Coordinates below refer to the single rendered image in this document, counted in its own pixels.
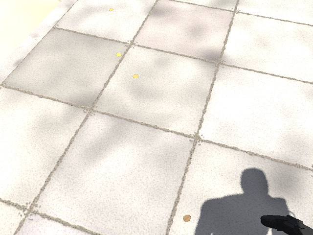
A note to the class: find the right robot hand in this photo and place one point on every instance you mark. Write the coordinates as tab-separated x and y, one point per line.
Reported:
288	224

